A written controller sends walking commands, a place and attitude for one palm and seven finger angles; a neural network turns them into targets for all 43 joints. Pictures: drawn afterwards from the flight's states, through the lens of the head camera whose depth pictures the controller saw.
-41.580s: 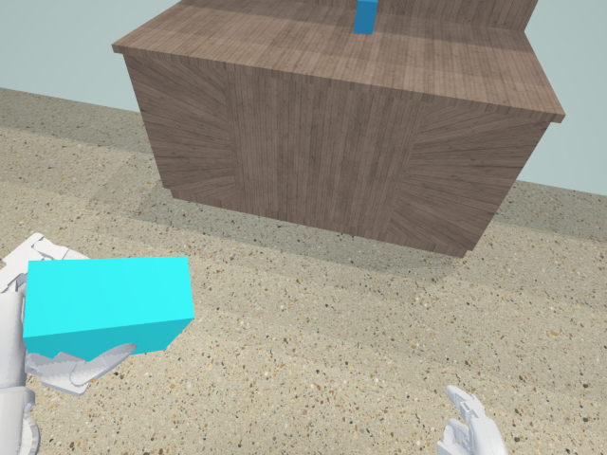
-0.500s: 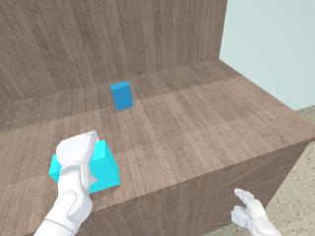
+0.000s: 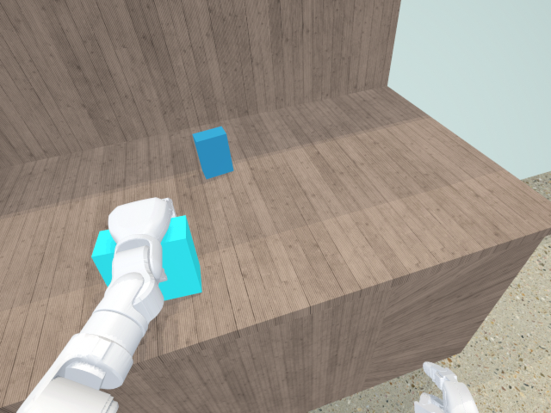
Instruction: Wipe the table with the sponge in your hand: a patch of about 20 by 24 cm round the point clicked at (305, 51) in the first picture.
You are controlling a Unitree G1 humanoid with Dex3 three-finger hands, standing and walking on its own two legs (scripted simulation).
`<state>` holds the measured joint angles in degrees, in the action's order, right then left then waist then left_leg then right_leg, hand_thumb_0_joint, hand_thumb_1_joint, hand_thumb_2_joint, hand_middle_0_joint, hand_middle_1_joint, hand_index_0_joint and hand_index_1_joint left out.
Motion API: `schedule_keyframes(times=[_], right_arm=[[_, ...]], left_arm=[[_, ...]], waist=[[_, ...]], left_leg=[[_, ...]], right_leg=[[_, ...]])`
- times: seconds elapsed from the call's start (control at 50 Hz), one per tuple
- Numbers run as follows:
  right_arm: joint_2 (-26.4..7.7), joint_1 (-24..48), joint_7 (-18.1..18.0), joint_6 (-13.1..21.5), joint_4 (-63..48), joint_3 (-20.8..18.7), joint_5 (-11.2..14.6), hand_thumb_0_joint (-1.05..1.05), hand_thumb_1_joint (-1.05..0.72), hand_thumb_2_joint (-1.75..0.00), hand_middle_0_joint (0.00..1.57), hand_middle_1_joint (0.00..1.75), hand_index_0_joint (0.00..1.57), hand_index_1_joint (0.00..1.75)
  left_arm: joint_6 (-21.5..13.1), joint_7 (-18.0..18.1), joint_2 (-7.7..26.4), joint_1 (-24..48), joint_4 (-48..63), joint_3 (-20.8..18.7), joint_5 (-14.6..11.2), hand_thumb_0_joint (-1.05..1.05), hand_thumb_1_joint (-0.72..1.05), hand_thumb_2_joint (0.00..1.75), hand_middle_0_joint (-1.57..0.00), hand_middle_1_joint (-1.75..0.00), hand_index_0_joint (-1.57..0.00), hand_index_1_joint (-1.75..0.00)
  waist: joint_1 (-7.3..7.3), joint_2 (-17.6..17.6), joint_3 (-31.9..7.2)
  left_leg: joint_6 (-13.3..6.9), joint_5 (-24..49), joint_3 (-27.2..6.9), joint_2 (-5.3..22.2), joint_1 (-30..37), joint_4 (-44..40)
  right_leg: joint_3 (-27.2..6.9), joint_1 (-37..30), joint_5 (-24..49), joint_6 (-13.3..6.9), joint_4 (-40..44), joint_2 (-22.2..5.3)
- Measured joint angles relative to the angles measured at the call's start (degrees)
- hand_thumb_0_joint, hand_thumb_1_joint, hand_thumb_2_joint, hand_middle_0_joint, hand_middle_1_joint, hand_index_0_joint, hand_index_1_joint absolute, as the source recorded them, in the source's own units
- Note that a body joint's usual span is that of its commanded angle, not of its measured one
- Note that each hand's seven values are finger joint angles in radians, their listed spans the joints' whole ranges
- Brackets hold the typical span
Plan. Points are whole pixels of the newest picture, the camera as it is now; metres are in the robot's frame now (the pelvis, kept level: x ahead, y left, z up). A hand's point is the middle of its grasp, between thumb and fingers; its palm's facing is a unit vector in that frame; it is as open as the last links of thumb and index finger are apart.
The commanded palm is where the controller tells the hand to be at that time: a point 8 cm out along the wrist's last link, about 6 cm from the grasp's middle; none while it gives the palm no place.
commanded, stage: wipe forward along the middle lane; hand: left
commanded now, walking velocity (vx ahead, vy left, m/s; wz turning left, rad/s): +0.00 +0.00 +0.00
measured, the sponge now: (156, 271) +0.33 +0.25 +0.02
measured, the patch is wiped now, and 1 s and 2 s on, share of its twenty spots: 1.00 1.00 1.00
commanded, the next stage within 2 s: slide back across to the first lane in 1.00 s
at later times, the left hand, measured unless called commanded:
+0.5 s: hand (152, 220) +0.40 +0.27 +0.08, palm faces -0.07 -0.03 -1.00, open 10.4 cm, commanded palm +0.38 +0.27 +0.11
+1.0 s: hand (147, 203) +0.44 +0.29 +0.08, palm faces -0.07 -0.01 -1.00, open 10.4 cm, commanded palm +0.43 +0.29 +0.11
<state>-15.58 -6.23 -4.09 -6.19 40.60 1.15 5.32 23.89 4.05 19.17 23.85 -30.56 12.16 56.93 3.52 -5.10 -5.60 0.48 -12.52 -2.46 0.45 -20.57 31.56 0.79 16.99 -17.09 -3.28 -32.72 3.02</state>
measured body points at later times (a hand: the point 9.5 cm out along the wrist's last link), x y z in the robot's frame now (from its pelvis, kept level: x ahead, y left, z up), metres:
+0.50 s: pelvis +0.00 -0.01 +0.00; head +0.00 -0.03 +0.44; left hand +0.40 +0.26 +0.13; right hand +0.12 -0.27 -0.13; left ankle +0.05 +0.14 -0.73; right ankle +0.00 -0.08 -0.73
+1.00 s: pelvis +0.00 +0.02 -0.01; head +0.03 +0.01 +0.44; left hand +0.44 +0.29 +0.13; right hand +0.10 -0.25 -0.13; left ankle +0.05 +0.14 -0.73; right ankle +0.00 -0.08 -0.73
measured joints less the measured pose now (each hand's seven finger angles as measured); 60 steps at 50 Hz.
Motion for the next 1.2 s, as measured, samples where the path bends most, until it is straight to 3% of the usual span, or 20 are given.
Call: schedule_keyframes(times=[0.58,0.86,1.2], right_arm=[[-0.7,-6.0,0.9,-1.1,0.0,-1.2,-0.1,0.01,-0.91,-0.90,0.20,0.30,0.20,0.30],[-0.9,-7.5,1.6,-1.6,-0.1,-1.6,-0.4,0.01,-0.91,-0.90,0.20,0.30,0.20,0.30],[0.7,-8.1,2.1,-0.8,0.2,-1.0,-0.9,0.00,-0.91,-0.90,0.20,0.30,0.20,0.30]], left_arm=[[-9.6,2.7,6.5,14.5,-21.7,-8.2,0.7,0.02,-0.57,1.05,-0.73,-1.28,-0.75,-1.28],[-10.4,3.6,7.6,18.2,-26.0,-9.2,2.0,0.02,-0.57,1.05,-0.73,-1.28,-0.75,-1.29],[-8.4,5.0,9.0,27.8,-34.2,-9.3,3.8,0.03,-0.57,1.05,-0.73,-1.29,-0.75,-1.29]], waist=[[-4.53,1.1,-1.7],[-5.67,1.3,-2.4],[-7.62,2.2,-2.6]], left_leg=[[-0.7,-0.9,-0.3,1.2,-8.4,3.4],[-0.3,-1.3,0.3,0.9,-10.8,4.3],[-1.7,-1.6,1.1,-0.1,-15.3,6.3]], right_leg=[[0.2,7.8,0.4,-0.4,-1.6,1.4],[-0.5,9.6,0.6,0.8,-1.2,1.0],[-1.3,13.7,0.7,2.6,-2.1,-0.1]])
